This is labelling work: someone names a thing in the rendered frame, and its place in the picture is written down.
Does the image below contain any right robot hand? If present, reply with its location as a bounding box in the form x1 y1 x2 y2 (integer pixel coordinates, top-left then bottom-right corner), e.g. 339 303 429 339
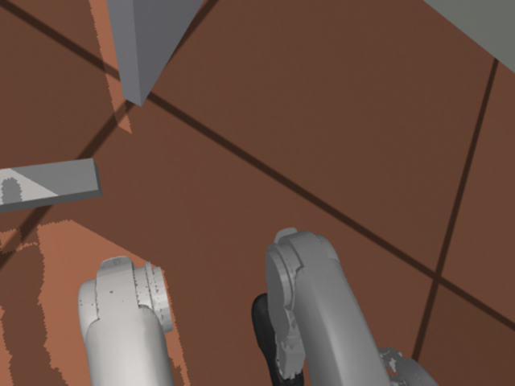
377 346 439 386

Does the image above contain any carton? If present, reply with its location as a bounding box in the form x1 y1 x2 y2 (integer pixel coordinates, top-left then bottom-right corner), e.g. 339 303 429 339
0 158 103 213

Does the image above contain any right robot foot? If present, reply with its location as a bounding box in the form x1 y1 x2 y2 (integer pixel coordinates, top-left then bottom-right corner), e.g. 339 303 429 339
251 293 304 386

